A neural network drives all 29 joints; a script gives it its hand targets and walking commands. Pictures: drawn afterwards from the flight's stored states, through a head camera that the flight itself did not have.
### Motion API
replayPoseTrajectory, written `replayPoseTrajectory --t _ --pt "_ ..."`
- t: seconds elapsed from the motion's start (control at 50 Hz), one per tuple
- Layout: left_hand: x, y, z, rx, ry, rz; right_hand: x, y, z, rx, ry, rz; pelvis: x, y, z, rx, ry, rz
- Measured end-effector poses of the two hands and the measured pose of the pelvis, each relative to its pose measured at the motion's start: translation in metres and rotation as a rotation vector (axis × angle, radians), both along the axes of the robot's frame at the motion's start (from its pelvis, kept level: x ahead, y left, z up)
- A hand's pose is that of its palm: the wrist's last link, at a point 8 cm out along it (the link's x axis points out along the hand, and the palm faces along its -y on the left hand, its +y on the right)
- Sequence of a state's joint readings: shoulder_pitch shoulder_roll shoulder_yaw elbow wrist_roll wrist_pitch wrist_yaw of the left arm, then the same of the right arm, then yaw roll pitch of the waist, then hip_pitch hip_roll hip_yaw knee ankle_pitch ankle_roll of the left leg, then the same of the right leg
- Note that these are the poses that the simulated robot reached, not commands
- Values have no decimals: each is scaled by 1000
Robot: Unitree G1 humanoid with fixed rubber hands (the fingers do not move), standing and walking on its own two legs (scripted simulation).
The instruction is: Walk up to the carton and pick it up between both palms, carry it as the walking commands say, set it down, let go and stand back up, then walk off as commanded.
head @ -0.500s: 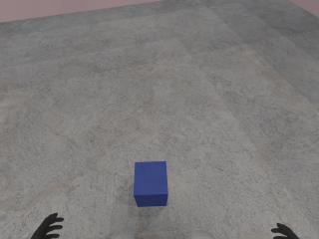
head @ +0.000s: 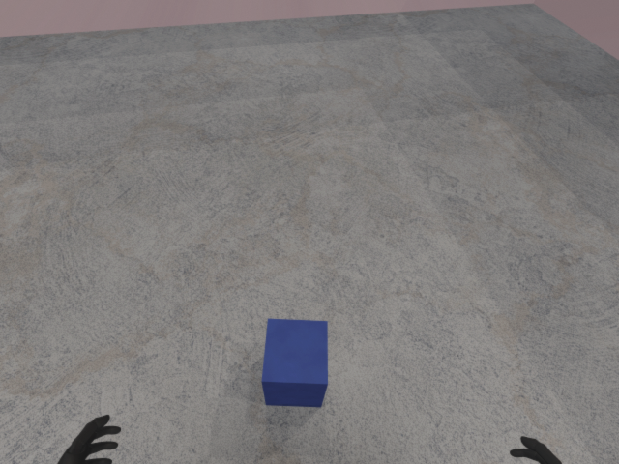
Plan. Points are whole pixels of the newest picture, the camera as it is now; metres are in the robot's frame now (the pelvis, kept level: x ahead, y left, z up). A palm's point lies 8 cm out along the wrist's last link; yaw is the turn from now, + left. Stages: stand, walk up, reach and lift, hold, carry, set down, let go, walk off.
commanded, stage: walk up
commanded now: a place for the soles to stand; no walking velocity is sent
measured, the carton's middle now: (295, 364) +0.45 +0.02 -0.64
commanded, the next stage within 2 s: reach and lift in 0.66 s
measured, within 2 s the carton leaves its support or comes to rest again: neither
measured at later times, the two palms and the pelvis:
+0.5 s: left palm out of the picture +0.07 +0.35 -0.10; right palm (532, 459) +0.14 -0.29 -0.09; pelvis +0.00 +0.01 +0.00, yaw +3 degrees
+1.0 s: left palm (119, 418) +0.19 +0.27 -0.11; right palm (507, 419) +0.19 -0.28 -0.11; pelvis +0.02 -0.01 -0.01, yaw -2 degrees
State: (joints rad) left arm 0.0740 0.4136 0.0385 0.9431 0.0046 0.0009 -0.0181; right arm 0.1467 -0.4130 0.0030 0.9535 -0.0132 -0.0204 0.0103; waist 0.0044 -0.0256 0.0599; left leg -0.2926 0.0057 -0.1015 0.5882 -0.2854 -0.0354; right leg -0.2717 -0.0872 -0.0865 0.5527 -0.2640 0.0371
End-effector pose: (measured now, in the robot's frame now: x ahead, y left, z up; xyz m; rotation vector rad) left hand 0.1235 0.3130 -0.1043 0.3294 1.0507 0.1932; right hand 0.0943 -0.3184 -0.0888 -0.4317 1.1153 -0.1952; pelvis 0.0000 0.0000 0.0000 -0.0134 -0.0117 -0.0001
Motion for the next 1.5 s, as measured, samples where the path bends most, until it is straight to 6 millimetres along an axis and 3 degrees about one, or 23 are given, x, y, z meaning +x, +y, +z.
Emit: replayPoseTrajectory --t 0.14,0.26,0.44,0.68,0.72,0.78,0.86,0.92,1.04,1.2,1.36,1.5 --pt "-24 2 -3 -2 43 31 11 1 3 4 -1 19 -2 0 2 -5 3 17" --pt "-42 19 0 33 66 65 21 7 1 17 -6 30 -2 7 1 0 -1 28" --pt "-50 35 8 68 61 104 37 23 -4 44 2 65 2 9 3 -4 9 58" --pt "-47 27 6 52 60 109 62 29 -1 52 -36 89 9 9 3 -1 10 69" --pt "-37 22 7 28 28 122 69 31 3 65 -70 76 8 8 2 1 16 47" --pt "-5 4 9 -13 -35 81 76 37 4 96 -89 75 3 3 0 4 16 19" --pt "34 -21 8 -28 -67 13 79 38 -1 102 -69 66 2 -5 -1 11 30 -6" --pt "53 -32 3 -41 -60 7 83 35 -7 106 -69 56 7 -9 -4 18 63 -24" --pt "80 -40 -7 -62 -56 21 108 41 -23 132 -116 46 21 -11 -14 29 156 -41" --pt "107 -34 -17 -63 -119 26 150 72 -36 191 -197 62 25 -9 -26 29 298 -33" --pt "121 -51 -38 -135 -158 49 168 83 -50 200 -229 39 2 0 -39 18 373 -33" --pt "160 -72 -51 -170 -203 21 193 79 -63 201 -248 8 -25 4 -52 23 400 -39"
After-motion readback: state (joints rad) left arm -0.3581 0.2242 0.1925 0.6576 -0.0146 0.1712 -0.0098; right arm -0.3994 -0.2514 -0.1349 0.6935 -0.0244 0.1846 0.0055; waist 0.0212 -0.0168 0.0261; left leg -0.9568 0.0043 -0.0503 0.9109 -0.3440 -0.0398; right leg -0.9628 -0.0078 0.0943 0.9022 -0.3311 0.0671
